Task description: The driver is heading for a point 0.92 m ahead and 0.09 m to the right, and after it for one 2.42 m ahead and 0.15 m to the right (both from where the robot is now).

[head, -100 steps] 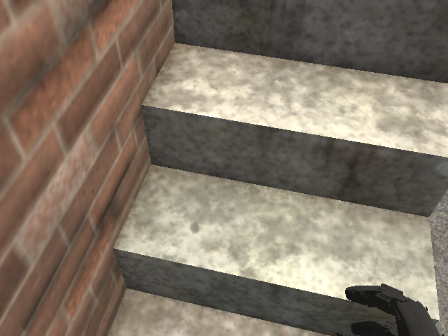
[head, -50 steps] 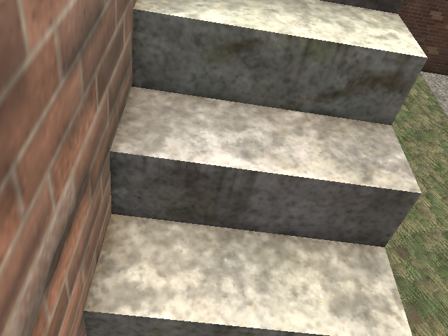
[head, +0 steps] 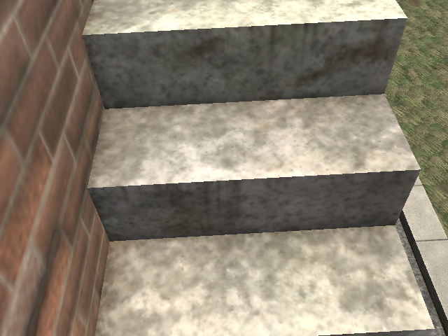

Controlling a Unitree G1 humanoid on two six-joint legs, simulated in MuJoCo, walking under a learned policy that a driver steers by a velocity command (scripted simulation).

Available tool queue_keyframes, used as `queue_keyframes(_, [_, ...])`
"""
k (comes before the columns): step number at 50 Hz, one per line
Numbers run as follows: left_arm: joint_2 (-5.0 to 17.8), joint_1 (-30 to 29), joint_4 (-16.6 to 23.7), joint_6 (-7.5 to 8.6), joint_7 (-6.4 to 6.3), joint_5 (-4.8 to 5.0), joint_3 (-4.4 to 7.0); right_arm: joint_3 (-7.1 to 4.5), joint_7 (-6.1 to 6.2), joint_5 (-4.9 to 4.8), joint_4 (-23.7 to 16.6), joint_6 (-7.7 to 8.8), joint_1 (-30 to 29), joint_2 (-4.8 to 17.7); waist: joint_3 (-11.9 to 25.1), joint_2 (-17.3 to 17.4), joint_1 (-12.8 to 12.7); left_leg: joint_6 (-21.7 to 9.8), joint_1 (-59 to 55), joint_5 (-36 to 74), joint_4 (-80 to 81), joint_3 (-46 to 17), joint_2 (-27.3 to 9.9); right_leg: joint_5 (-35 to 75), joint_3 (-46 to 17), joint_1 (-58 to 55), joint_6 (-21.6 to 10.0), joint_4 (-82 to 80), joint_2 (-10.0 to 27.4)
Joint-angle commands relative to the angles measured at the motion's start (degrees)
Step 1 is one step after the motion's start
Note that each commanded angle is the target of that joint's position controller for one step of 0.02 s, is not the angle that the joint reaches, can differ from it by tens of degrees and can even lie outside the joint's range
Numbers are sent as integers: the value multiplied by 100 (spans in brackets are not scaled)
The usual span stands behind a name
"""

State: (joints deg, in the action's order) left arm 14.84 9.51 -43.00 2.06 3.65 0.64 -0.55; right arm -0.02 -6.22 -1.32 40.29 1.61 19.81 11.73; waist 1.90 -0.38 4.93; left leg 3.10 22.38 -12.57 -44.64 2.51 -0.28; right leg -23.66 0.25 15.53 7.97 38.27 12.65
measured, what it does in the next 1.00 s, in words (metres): stands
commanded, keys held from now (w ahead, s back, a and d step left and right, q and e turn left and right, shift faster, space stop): w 1.00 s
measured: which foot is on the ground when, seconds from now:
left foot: down 0.00-1.00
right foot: down 0.00-1.00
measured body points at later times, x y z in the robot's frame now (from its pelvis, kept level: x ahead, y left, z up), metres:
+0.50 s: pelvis -0.04 -0.02 +0.00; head -0.03 -0.01 +0.45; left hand +0.12 +0.20 -0.12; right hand +0.11 -0.23 -0.10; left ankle -0.02 +0.14 -0.72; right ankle -0.06 -0.19 -0.72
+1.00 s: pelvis -0.02 -0.03 +0.02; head -0.01 -0.03 +0.47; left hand +0.00 +0.23 -0.13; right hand +0.01 -0.27 -0.12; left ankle -0.02 +0.14 -0.72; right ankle -0.06 -0.19 -0.72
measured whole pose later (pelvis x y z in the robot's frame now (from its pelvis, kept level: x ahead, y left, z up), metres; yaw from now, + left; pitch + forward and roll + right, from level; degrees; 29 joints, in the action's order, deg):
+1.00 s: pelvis -0.02 -0.03 +0.02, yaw +0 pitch +1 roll +0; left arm 14.2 14.8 -60.0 1.3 1.8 2.0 2.6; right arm -0.7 -8.1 0.5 44.1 0.6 23.5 12.5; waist -1.4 0.2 -0.4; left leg 4.2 14.5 -14.0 -27.9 -1.0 -4.7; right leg -17.4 3.0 10.6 3.8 27.8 5.3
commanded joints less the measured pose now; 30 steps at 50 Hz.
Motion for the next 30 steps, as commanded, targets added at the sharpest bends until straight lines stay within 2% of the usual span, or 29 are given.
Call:
queue_keyframes(1, [319, 759, 273, -25, 128, -8, 190, -99, -47, -24, -192, 47, -318, 831, 867, 435, -940, -446, -994, 2362, 1494, -1313, -817, -166, 352, 240, 110, 1011, -596])
queue_keyframes(2, [271, 353, 419, -12, 62, 18, 161, -56, -144, -51, -207, 235, -297, 728, 760, 747, -913, -367, -1005, 2065, 1577, -1245, -918, -253, 321, 640, 133, 1282, -635])
queue_keyframes(3, [274, 130, 519, 143, 51, 112, 178, 140, -229, -199, -216, 388, -560, 37, 865, 879, -890, -417, -993, 1165, 1694, -2000, -1189, 33, 136, 1156, 324, 1001, -492])
queue_keyframes(4, [297, -353, 570, 215, -75, 179, 136, 177, -246, -254, -152, 475, -765, -201, 426, 643, -808, -310, -111, 243, 1852, -2195, -1235, 531, 63, 775, 370, 437, -328])
queue_keyframes(5, [275, -482, 579, 223, -77, 196, 79, 109, -221, -295, -341, 510, -1074, 48, 161, 333, -703, -47, 410, -537, 2050, -1945, -1078, 663, 41, 270, 271, -27, -279])
queue_keyframes(6, [289, -568, 506, 215, -78, 177, 68, 18, -190, -243, -312, 546, -921, 283, 10, 580, -516, 23, 339, -845, 2098, -1556, -890, 624, 71, 331, 94, -20, -394])
queue_keyframes(7, [238, -577, 475, 186, -92, 132, 61, 36, -162, -200, -219, 552, -814, 308, 55, 737, -475, 21, 102, -924, 2082, -1468, -831, 711, 63, 408, 8, -71, -414])
queue_keyframes(8, [185, -619, 469, 159, -98, 63, 52, 72, -137, -151, -159, 540, -721, 273, 99, 683, -454, -32, -98, -877, 2049, -1391, -787, 852, 90, 370, -44, -210, -449])
queue_keyframes(10, [121, -704, 461, 157, -110, 35, 14, 39, -99, -13, -153, 519, -618, 326, 148, 706, -341, -238, -520, -261, 1803, -992, -639, 917, 164, 456, -179, -423, -559])
queue_keyframes(11, [105, -671, 472, 160, -120, 15, 2, 19, -97, 13, -204, 503, -579, 366, 255, 666, -324, -299, -695, -39, 1705, -997, -670, 872, 212, 539, -189, -436, -586])
queue_keyframes(12, [86, -682, 451, 160, -109, -15, -9, 29, -97, 29, -291, 492, -677, 290, 236, 587, -326, -347, -793, 63, 1665, -1018, -707, 832, 195, 647, -187, -505, -578])
queue_keyframes(13, [-2, -662, 434, 168, -93, -10, -35, 58, -93, 32, -352, 501, -747, 190, 203, 605, -339, -326, -843, 81, 1624, -973, -700, 815, 175, 733, -182, -605, -589])
queue_keyframes(14, [-2, -676, 350, 203, -73, 7, -52, 58, -114, 107, -340, 499, -743, 211, 185, 495, -340, -343, -789, 230, 1521, -877, -671, 776, 234, 758, -184, -616, -653])
queue_keyframes(15, [-49, -625, 348, 254, -49, 32, -51, 83, -142, 118, -363, 468, -708, 198, 210, 475, -350, -321, -826, 354, 1454, -764, -596, 726, 260, 800, -232, -669, -637])
queue_keyframes(16, [30, -756, 394, 289, -41, 53, -57, 64, -163, 185, -380, 455, -647, 201, 187, 492, -236, -353, -1019, 484, 1403, -666, -543, 640, 240, 1002, -337, -658, -675])
queue_keyframes(17, [24, -786, 392, 345, -34, 57, -47, 19, -140, 215, -390, 425, -619, 254, 255, 275, -245, -364, -1099, 539, 1344, -652, -575, 608, 292, 1086, -351, -648, -653])
queue_keyframes(18, [109, -695, 360, 327, -38, 40, 17, -25, -101, 276, -514, 439, -727, 327, 229, 191, -285, -395, -1021, 689, 1170, -603, -560, 634, 300, 1158, -319, -617, -676])
queue_keyframes(19, [16, -633, 329, 316, -42, -9, -18, 4, -114, 251, -433, 411, -578, 251, 254, 244, -262, -305, -971, 561, 1195, -504, -498, 594, 278, 1082, -321, -687, -720])
queue_keyframes(20, [41, -507, 297, 306, -26, 2, -8, 9, -109, 214, -417, 426, -519, 254, 174, 263, -294, -267, -852, 275, 1231, -485, -464, 531, 249, 1056, -313, -693, -733])
queue_keyframes(21, [78, -432, 189, 297, -47, -36, 14, -12, -175, 143, -290, 422, -502, 380, 248, 109, -381, -280, -629, 272, 1304, -531, -536, 667, 249, 747, -303, -714, -753])
queue_keyframes(22, [235, -493, 200, 290, -121, 48, 127, -86, -146, 224, -342, 405, -780, 459, 8, 159, -358, -290, -574, 229, 1161, -417, -468, 931, 187, 906, -407, -724, -756])
queue_keyframes(23, [348, -488, 99, 318, -211, 89, 165, -102, -131, 182, -428, 417, -812, 478, 95, 305, -305, -345, -506, 261, 1279, -413, -495, 1093, 118, 701, -498, -678, -685])
queue_keyframes(24, [325, -458, 90, 331, -239, 80, 176, -93, -114, 173, -404, 424, -845, 446, 156, 197, -339, -363, -468, 237, 1297, -436, -501, 1137, 125, 600, -524, -689, -692])
queue_keyframes(25, [438, -226, 16, 331, -309, 111, 252, -132, -58, 154, -482, 500, -834, 529, 280, 241, -364, -370, -503, 193, 1254, -408, -466, 1570, 49, 489, -632, -675, -616])
queue_keyframes(26, [501, -268, -114, 269, -328, 111, 295, -100, -48, 149, -409, 487, -649, 403, 185, 142, -353, -355, -398, 230, 1284, -372, -414, 1717, 72, 355, -723, -760, -624])
queue_keyframes(28, [541, -140, -233, 217, -317, 108, 363, -102, -45, 150, -419, 439, -489, 371, 110, 4, -394, -352, -326, -118, 1368, -294, -354, 1588, 74, 249, -782, -904, -638])
queue_keyframes(30, [510, -75, -363, 181, -292, 110, 382, -100, -57, 169, -396, 375, -336, 362, 7, -94, -391, -318, -294, -341, 1460, -239, -286, 1455, 56, 181, -800, -1050, -658])
Velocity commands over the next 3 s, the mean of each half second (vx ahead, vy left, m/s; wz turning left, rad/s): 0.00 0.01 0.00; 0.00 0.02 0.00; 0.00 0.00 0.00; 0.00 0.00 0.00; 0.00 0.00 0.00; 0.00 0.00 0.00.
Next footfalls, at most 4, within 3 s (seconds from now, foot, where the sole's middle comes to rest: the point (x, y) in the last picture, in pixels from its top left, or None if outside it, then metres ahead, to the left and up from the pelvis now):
none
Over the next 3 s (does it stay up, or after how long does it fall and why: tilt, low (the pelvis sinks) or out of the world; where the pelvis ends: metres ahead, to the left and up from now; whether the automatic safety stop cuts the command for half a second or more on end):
stays up -0.02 -0.03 0.02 its command is cut before an obstacle from the start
